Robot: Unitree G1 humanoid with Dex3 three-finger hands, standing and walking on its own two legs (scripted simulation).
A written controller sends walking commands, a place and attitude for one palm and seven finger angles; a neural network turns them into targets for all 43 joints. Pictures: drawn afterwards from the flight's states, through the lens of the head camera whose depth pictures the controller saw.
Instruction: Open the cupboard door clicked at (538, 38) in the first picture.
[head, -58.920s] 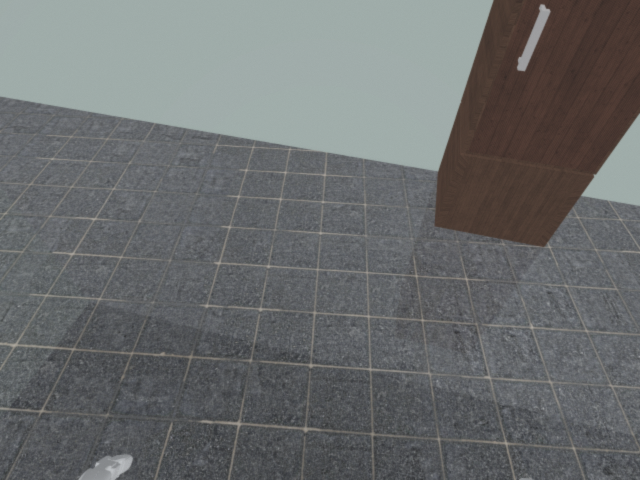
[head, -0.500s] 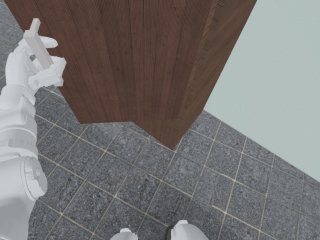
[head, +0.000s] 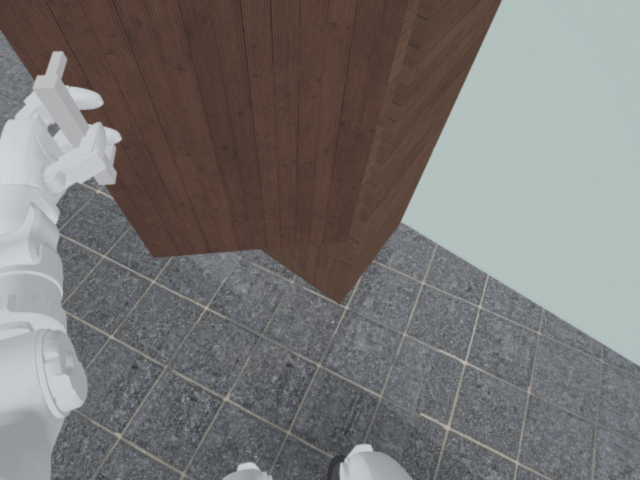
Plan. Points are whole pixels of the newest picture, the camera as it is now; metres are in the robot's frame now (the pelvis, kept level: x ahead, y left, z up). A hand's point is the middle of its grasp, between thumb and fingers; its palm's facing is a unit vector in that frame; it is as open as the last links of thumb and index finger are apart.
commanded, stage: pull the door open along its arc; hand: left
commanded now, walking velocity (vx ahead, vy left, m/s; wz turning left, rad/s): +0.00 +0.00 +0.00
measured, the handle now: (84, 124) +0.53 +0.26 +0.10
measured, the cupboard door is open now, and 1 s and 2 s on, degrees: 43 63 83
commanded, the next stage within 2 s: open thumb and fingers to let go in 1.30 s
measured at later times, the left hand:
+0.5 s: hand (116, 218) +0.39 +0.20 +0.10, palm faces +0.41 -0.91 +0.07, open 5.9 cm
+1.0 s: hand (136, 242) +0.36 +0.17 +0.10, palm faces +0.47 -0.88 +0.02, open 5.7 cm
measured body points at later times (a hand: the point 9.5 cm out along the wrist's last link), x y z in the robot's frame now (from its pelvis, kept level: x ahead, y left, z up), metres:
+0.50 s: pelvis +0.00 +0.00 +0.01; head +0.05 +0.00 +0.46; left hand +0.36 +0.25 +0.10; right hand +0.17 -0.23 -0.09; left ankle -0.02 +0.08 -0.70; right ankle +0.02 -0.10 -0.70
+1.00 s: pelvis +0.00 -0.03 +0.02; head +0.03 -0.04 +0.47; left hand +0.33 +0.22 +0.10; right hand +0.07 -0.28 -0.11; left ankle -0.02 +0.08 -0.70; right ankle +0.02 -0.10 -0.70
